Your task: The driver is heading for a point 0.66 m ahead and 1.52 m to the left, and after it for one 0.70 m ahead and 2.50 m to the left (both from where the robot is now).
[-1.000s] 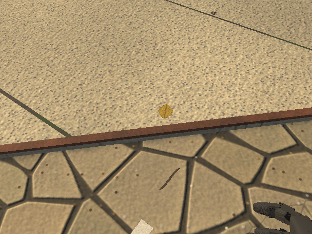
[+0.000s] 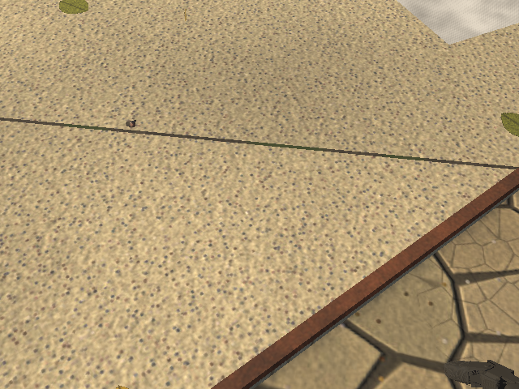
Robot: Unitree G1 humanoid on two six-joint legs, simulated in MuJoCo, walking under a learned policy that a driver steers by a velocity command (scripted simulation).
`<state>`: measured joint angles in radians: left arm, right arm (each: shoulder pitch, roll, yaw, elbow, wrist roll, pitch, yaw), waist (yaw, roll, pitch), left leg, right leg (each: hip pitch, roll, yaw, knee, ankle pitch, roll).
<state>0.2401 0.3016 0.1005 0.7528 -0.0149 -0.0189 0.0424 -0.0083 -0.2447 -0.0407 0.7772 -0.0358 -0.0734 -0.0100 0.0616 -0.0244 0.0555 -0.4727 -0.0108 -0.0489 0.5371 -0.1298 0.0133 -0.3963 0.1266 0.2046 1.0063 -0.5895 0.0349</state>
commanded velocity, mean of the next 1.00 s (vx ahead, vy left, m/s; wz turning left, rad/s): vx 0.28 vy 0.00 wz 0.38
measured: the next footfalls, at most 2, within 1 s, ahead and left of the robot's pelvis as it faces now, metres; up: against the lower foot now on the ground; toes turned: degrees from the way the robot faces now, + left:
right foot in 0.30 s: +0.04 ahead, -0.11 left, +0.00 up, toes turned +7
left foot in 0.76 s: +0.23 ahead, +0.26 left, +0.03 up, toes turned +26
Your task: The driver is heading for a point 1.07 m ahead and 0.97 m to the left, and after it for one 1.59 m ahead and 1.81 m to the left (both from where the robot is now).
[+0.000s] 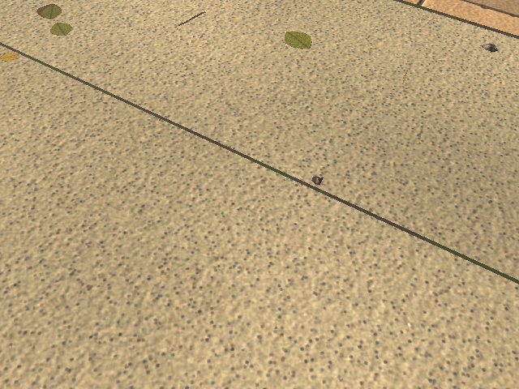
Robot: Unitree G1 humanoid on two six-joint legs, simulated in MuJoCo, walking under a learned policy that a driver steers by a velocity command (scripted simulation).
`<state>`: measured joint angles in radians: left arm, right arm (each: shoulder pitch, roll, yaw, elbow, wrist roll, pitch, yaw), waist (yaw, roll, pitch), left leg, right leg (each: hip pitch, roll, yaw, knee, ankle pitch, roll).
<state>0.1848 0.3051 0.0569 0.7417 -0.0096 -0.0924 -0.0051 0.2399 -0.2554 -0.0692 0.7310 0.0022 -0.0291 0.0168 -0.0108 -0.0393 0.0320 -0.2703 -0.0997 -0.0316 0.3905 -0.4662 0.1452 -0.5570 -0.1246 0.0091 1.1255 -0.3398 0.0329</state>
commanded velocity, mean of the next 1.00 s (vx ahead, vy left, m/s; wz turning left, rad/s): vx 0.50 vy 0.00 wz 0.60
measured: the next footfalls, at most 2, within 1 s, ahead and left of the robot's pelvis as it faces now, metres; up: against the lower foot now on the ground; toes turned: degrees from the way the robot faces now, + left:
right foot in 0.24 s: +0.25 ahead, -0.13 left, +0.01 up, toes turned +6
left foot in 0.74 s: +0.44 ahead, +0.22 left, +0.01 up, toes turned +29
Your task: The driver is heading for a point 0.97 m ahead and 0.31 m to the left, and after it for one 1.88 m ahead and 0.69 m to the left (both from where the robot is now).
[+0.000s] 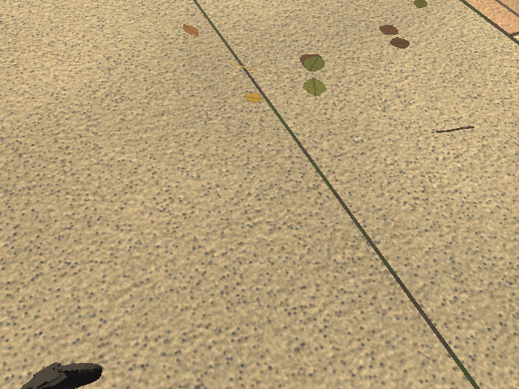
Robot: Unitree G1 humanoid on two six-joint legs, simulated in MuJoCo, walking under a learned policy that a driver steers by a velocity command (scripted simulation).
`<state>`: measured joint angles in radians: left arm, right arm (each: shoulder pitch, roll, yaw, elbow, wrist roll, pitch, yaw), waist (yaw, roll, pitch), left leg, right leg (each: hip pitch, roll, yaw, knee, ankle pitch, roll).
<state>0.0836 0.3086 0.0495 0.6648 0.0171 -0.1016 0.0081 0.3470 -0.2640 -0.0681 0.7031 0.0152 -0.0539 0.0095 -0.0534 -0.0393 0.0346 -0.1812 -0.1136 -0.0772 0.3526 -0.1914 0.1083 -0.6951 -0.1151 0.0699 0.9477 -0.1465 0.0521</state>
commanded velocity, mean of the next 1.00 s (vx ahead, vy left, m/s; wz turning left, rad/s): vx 0.50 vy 0.00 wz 0.57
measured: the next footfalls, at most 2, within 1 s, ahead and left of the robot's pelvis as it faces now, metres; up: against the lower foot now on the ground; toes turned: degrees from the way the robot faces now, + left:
right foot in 0.24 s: +0.35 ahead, -0.13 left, +0.00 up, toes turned +11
left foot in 0.76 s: +0.52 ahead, +0.21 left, +0.00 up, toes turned +29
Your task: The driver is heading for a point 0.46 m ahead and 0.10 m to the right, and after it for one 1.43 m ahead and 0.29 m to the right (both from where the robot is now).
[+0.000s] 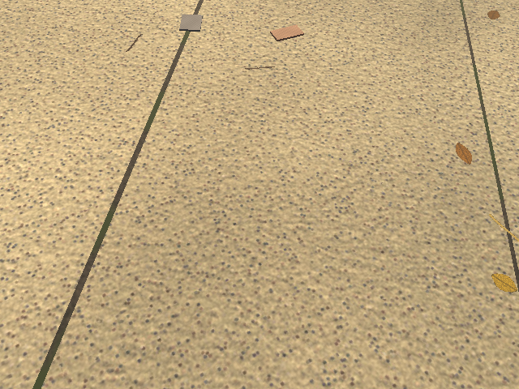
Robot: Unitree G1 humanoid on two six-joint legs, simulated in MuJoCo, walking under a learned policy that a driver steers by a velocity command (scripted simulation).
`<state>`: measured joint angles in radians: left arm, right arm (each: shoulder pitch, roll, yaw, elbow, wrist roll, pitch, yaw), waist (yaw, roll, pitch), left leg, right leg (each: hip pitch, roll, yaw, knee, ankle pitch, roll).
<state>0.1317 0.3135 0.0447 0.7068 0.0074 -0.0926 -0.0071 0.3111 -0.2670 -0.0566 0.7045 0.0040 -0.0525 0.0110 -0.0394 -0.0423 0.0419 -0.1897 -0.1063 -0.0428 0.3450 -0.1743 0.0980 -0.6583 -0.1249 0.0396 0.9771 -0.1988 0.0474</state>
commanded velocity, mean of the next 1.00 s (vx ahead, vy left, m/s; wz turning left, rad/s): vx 0.29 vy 0.00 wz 0.07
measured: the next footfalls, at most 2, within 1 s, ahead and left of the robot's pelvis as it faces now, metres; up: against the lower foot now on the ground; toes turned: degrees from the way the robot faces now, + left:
right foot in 0.26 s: +0.35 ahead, -0.15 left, +0.00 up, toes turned +1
left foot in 0.70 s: +0.52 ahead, +0.08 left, +0.00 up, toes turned +0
